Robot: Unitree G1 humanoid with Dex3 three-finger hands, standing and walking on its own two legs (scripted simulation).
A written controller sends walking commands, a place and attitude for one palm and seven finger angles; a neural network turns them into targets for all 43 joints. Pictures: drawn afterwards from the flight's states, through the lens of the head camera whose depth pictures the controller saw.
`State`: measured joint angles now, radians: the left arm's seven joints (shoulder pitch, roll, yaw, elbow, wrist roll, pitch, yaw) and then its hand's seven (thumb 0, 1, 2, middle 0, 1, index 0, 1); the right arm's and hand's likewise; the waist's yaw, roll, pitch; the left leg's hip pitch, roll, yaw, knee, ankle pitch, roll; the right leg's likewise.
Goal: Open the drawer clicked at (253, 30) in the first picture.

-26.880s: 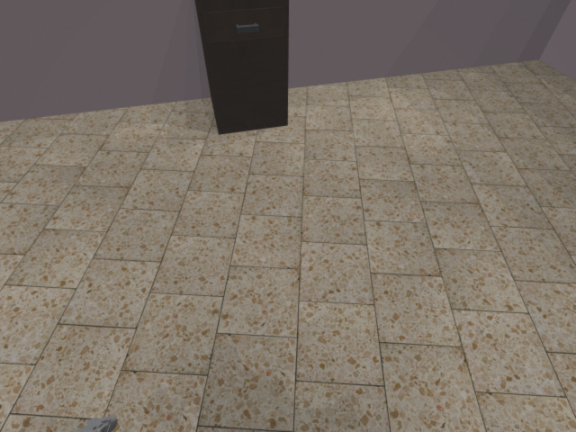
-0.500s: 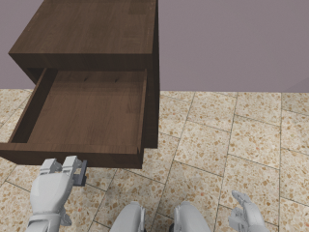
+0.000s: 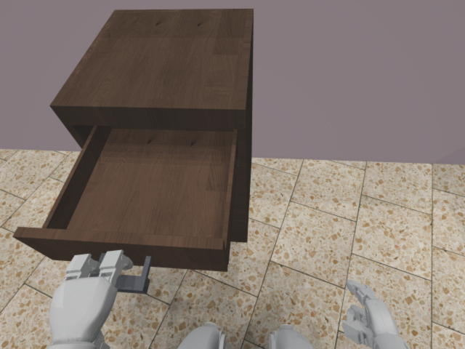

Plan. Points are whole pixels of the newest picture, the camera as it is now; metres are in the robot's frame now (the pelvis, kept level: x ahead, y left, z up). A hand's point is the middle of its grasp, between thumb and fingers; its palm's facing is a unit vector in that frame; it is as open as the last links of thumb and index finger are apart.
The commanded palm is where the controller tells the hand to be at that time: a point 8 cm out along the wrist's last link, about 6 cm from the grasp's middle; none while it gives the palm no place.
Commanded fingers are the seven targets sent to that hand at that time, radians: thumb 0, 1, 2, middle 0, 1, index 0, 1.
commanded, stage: lift the hand off the handle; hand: left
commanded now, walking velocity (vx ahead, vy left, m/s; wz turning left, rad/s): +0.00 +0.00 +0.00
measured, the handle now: (122, 271) +0.26 +0.25 -0.07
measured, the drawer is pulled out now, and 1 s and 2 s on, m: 0.28 0.28 0.28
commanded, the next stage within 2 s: draw the hand back to the body in 1.56 s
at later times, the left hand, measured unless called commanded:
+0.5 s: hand (88, 297) +0.19 +0.25 +0.00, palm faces -0.04 -0.09 -0.99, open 13.9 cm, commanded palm +0.18 +0.25 +0.06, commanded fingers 0.00 -0.50 0.30 -0.30 -1.20 -0.30 -1.20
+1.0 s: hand (78, 289) +0.20 +0.25 +0.04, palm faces -0.01 -0.12 -0.99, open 13.9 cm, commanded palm +0.18 +0.25 +0.10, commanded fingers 0.00 -0.50 0.30 -0.30 -1.20 -0.30 -1.20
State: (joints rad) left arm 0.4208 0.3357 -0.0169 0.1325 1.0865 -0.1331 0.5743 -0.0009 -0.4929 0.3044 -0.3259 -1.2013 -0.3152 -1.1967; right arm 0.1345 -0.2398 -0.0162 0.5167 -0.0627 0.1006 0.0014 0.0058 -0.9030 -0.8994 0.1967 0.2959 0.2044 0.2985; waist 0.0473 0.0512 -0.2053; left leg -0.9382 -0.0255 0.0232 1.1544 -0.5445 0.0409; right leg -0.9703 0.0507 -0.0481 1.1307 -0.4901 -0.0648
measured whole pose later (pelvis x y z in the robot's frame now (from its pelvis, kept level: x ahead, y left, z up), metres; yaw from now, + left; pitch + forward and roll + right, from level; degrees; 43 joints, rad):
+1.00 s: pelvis +0.02 +0.02 +0.04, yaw -1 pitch +12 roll -1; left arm 0.52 0.36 -0.03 -0.06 1.03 -0.08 0.47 0.00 -0.49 0.30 -0.32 -1.20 -0.32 -1.20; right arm 0.18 -0.24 -0.01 0.48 -0.04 0.11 0.04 0.01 -0.90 -0.90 0.20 0.30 0.20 0.30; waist 0.06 0.06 -0.16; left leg -0.65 -0.03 0.04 0.93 -0.49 0.06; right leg -0.68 0.05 -0.01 0.91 -0.43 -0.04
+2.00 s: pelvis +0.03 +0.01 +0.06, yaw -1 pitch +7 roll +0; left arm 0.57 0.43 0.02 -0.26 0.94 -0.02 0.30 0.00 -0.49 0.30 -0.32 -1.20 -0.32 -1.20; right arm 0.19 -0.25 0.00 0.47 -0.01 0.11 0.02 0.01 -0.90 -0.90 0.20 0.30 0.20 0.30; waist 0.09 0.08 -0.11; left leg -0.45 -0.03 0.04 0.75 -0.42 0.05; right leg -0.50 0.05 -0.01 0.75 -0.38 -0.05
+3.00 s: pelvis +0.04 +0.00 +0.09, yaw +2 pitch -3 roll +0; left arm 0.55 0.33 0.28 -0.47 -0.07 -0.10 0.12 0.00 0.49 0.73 -0.24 -0.56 -0.24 -0.56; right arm 0.18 -0.22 0.02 0.62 0.02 -0.12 -0.08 0.01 -0.90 -0.90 0.20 0.30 0.20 0.30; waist 0.06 0.07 0.02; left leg -0.09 -0.04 -0.03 0.42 -0.28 0.03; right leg -0.10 0.05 -0.05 0.40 -0.24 -0.05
